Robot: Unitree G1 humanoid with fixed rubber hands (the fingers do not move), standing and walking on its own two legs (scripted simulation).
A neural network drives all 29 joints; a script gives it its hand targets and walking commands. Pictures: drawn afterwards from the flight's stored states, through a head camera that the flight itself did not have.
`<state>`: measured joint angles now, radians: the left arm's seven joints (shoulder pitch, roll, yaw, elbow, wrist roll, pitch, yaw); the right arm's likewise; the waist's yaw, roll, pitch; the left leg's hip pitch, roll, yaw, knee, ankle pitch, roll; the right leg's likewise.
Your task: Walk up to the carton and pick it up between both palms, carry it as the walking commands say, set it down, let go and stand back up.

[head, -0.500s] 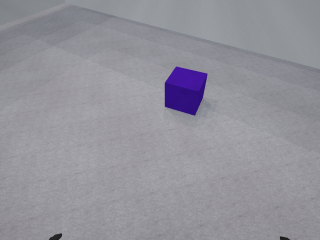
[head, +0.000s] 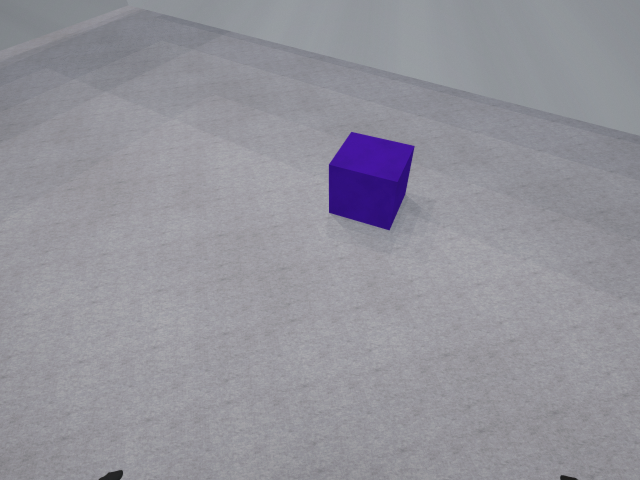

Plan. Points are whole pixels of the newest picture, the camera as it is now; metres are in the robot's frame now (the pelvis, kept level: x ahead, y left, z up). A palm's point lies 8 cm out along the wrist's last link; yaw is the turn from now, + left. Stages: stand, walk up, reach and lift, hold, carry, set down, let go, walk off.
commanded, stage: stand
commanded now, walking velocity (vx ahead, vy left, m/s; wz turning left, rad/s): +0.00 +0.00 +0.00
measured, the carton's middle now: (370, 180) +1.41 -0.18 -0.64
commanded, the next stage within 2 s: walk up in 0.06 s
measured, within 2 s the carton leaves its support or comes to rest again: neither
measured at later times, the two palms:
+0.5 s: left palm (108, 459) +0.17 +0.30 -0.08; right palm out of the picture +0.07 -0.41 -0.10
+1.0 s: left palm (164, 352) +0.32 +0.28 -0.10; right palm (601, 351) +0.32 -0.40 -0.08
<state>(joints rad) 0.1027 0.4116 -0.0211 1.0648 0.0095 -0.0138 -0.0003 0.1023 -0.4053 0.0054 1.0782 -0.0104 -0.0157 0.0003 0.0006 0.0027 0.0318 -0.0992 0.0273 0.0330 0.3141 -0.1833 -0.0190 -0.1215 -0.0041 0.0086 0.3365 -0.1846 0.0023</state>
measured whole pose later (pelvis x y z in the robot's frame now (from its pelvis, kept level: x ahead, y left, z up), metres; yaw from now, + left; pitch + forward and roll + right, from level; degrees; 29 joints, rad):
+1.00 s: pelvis +0.23 -0.06 -0.02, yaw -7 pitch -1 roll +1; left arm 0.37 0.51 0.04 0.74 0.00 -0.08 -0.04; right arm 0.23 -0.47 -0.06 0.73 0.00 -0.09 0.07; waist 0.03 -0.03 0.04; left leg -0.35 0.03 0.09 0.58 -0.20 0.01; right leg -0.36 -0.01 0.05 1.07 -0.42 -0.03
